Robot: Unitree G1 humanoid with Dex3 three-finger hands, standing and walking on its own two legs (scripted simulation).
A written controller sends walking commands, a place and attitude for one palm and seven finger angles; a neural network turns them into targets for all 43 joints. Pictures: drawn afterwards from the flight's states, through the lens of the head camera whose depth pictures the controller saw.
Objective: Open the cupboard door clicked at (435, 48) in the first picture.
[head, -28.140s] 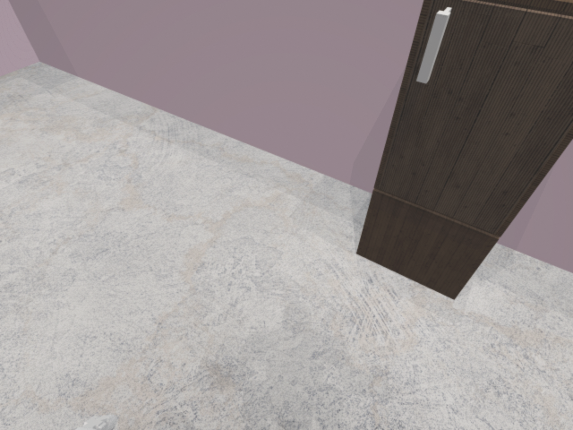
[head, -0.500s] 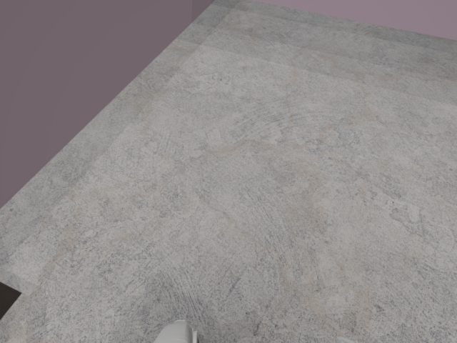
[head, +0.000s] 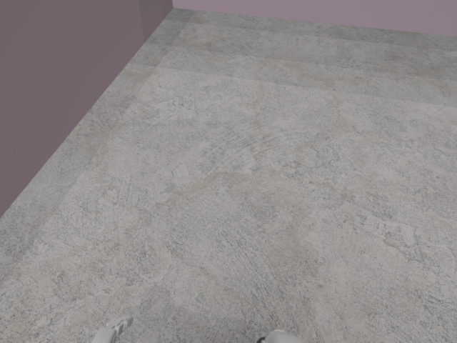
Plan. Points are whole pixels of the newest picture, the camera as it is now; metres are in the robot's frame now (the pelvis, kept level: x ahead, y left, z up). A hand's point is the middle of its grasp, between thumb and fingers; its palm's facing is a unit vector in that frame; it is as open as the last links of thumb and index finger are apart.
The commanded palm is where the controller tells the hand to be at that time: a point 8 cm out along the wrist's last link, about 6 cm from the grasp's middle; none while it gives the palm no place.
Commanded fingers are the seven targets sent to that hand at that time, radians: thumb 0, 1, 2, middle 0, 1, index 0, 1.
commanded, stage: walk to a spot facing it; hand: left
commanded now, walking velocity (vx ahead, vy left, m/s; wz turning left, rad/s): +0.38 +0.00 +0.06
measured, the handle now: out of the picture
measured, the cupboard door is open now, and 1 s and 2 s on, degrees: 44 44 44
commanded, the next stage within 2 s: turn to face it in 0.40 s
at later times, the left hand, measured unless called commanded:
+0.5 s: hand (137, 285) +0.25 +0.21 -0.16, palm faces +0.09 -0.98 -0.17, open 7.4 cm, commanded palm none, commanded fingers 0.00 0.90 0.90 -0.20 -0.30 -0.20 -0.30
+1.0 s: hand (150, 214) +0.43 +0.21 -0.16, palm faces +0.32 -0.92 -0.20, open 7.3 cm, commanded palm none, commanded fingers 0.00 0.90 0.90 -0.20 -0.30 -0.20 -0.30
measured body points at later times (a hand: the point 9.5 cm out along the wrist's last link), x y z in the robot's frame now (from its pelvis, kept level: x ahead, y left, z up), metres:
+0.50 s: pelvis +0.25 +0.03 +0.02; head +0.28 +0.04 +0.46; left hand +0.25 +0.26 -0.15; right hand +0.33 -0.20 -0.13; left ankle +0.27 +0.13 -0.72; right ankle +0.18 -0.10 -0.63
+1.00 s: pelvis +0.41 +0.01 +0.01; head +0.45 +0.04 +0.45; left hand +0.41 +0.26 -0.15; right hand +0.57 -0.22 -0.13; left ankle +0.42 +0.12 -0.72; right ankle +0.41 -0.12 -0.72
